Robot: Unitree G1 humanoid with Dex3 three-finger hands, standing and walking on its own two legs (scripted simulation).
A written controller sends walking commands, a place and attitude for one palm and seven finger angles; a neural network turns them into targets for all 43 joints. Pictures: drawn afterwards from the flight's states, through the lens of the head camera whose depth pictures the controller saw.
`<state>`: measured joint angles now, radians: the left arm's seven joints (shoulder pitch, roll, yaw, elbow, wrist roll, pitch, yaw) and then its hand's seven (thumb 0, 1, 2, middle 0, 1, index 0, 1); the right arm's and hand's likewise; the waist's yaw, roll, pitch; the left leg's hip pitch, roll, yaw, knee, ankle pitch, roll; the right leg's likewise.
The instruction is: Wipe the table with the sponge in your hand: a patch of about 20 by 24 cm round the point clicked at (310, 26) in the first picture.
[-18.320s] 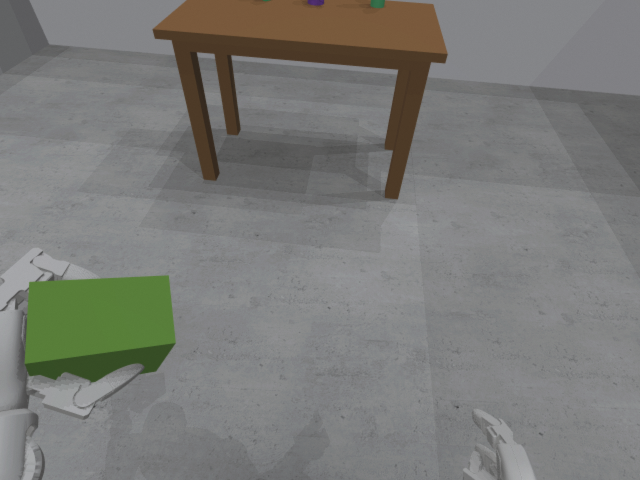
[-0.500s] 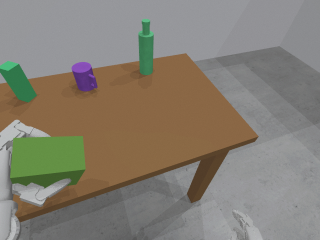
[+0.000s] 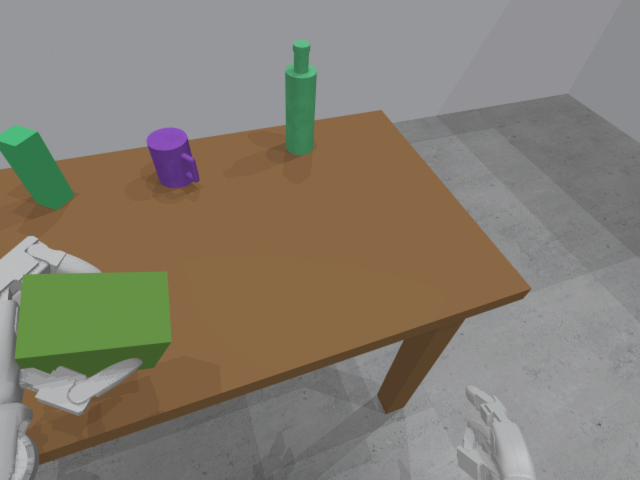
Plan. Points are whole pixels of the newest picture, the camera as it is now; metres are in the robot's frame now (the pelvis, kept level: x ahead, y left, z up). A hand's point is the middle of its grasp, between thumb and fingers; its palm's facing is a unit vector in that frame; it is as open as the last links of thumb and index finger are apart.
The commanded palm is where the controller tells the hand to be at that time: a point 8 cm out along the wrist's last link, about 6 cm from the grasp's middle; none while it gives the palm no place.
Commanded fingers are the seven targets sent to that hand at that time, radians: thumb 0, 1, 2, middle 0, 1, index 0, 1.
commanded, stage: look again from close up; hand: left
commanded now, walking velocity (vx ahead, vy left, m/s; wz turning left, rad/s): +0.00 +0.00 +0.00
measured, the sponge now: (118, 326) +0.23 +0.22 +0.13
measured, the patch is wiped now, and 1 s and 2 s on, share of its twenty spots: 0.00 0.00 0.00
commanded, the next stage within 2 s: shuffle to correct the standing spot in 0.38 s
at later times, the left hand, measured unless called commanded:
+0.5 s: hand (83, 328) +0.23 +0.26 +0.12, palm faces +0.30 -0.83 -0.47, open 10.7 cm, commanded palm +0.16 +0.28 +0.17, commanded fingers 0.00 0.10 1.30 -1.20 -1.60 -1.20 -1.60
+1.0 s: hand (159, 369) +0.18 +0.16 +0.15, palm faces +0.24 -0.92 -0.32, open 10.7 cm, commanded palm +0.12 +0.21 +0.17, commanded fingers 0.00 0.10 1.30 -1.20 -1.60 -1.20 -1.60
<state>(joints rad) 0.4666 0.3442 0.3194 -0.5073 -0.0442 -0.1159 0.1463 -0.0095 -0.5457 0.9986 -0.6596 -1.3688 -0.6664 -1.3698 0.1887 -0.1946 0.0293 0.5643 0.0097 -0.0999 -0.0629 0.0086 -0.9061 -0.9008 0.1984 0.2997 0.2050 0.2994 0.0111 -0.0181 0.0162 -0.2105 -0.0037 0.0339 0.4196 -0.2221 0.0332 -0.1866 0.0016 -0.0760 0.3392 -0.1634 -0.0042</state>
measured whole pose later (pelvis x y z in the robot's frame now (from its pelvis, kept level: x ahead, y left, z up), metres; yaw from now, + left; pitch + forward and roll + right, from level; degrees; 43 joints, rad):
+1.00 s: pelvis -0.06 -0.06 -0.02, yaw -3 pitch +0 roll +0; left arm 0.44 0.42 0.35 -0.57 -0.13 -0.16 0.08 -0.01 -0.55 1.00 -0.67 -1.36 -0.67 -1.36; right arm 0.21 -0.18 0.04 0.58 0.03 -0.10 0.04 0.01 -0.91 -0.90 0.20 0.30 0.21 0.30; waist -0.01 -0.07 0.05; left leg -0.36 0.05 0.03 0.73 -0.37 0.00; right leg -0.34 0.05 -0.13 0.56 -0.22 -0.10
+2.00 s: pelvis -0.07 -0.22 -0.01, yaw -1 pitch -1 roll +3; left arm 0.53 0.38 0.36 -0.48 -0.06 -0.15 0.08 -0.01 -0.55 1.00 -0.67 -1.36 -0.68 -1.36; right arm 0.25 -0.23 0.00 0.62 0.04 -0.08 -0.03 0.01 -0.91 -0.90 0.20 0.30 0.20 0.30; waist -0.02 0.03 0.05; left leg -0.50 0.02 0.04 1.05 -0.27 0.00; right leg -0.28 0.03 -0.11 0.47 -0.19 -0.12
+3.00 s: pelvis -0.06 -0.15 -0.02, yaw +1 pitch -2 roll -1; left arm 0.42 0.42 0.38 -0.47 -0.05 -0.13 0.11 -0.01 -0.55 1.00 -0.67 -1.35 -0.68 -1.36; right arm 0.25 -0.22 0.00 0.60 0.02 -0.08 -0.03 0.01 -0.91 -0.90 0.20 0.30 0.20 0.30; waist -0.03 0.04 0.06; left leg -0.28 0.00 0.07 0.85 -0.38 0.03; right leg -0.28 -0.01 -0.16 0.60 -0.27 -0.05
